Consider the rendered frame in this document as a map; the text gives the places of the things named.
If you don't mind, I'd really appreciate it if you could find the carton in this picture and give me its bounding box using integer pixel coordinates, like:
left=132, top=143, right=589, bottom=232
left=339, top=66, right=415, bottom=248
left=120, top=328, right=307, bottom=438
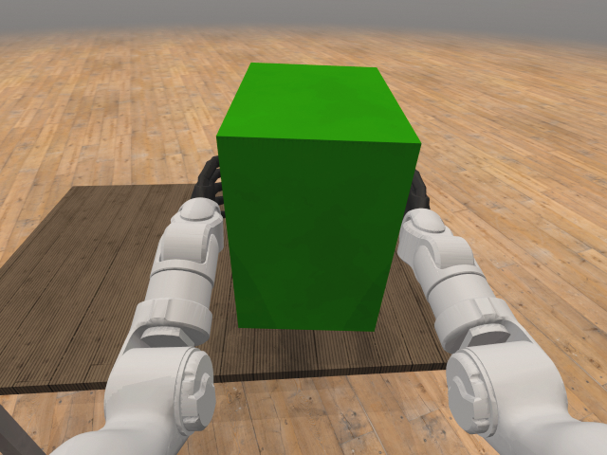
left=216, top=63, right=422, bottom=332

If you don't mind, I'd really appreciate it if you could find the right robot hand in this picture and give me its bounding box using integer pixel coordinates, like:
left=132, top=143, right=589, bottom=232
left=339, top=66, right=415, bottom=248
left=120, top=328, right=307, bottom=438
left=401, top=170, right=430, bottom=224

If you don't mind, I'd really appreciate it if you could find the left robot upper arm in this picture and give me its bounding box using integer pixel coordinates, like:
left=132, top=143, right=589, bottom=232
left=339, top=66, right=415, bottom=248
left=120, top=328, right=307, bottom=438
left=49, top=347, right=216, bottom=455

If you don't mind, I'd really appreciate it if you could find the left robot hand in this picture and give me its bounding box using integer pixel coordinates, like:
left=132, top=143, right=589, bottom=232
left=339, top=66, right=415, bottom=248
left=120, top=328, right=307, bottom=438
left=191, top=155, right=226, bottom=218

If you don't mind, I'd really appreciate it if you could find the table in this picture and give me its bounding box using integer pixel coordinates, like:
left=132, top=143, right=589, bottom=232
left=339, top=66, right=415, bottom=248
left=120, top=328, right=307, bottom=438
left=0, top=184, right=451, bottom=455

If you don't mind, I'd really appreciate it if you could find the robot left forearm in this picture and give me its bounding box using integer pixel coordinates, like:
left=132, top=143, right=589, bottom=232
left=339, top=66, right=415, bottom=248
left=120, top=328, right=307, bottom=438
left=103, top=197, right=224, bottom=422

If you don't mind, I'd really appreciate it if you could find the right robot upper arm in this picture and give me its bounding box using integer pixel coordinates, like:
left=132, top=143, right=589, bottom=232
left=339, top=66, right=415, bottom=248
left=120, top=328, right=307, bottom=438
left=446, top=340, right=607, bottom=455

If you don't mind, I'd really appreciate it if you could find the robot right forearm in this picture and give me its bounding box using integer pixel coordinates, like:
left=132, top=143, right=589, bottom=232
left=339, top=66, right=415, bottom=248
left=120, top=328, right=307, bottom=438
left=397, top=209, right=568, bottom=410

